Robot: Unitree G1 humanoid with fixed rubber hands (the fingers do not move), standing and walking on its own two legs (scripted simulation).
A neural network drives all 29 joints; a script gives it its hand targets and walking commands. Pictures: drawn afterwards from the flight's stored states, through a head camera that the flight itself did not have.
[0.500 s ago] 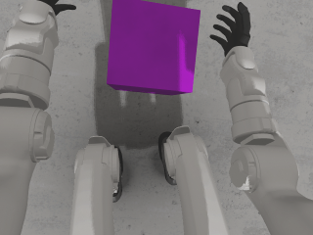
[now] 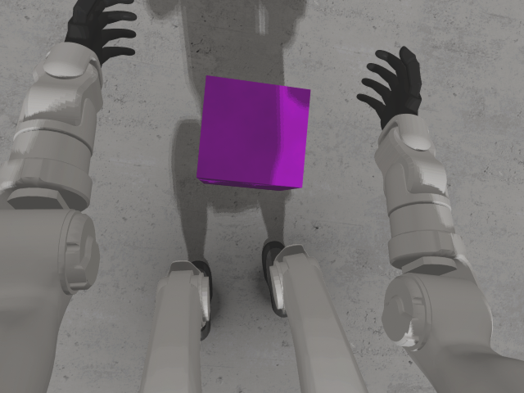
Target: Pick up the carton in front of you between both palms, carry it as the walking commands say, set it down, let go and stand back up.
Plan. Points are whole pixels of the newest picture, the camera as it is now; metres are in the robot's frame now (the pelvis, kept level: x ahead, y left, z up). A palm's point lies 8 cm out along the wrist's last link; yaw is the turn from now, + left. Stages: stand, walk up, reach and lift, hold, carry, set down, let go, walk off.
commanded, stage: set down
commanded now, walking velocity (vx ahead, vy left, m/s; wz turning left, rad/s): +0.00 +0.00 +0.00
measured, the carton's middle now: (249, 143) +0.50 -0.06 -0.45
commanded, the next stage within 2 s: let go in 0.14 s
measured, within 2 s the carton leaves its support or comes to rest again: neither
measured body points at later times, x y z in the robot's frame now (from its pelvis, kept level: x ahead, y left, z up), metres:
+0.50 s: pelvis +0.05 -0.01 +0.13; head +0.29 +0.00 +0.50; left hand +0.46 +0.19 +0.00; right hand +0.41 -0.23 +0.01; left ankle +0.07 +0.10 -0.54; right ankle +0.10 -0.12 -0.54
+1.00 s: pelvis +0.11 -0.01 +0.20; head +0.18 +0.00 +0.64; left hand +0.33 +0.22 +0.11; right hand +0.28 -0.24 +0.12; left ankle +0.07 +0.10 -0.54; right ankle +0.10 -0.12 -0.54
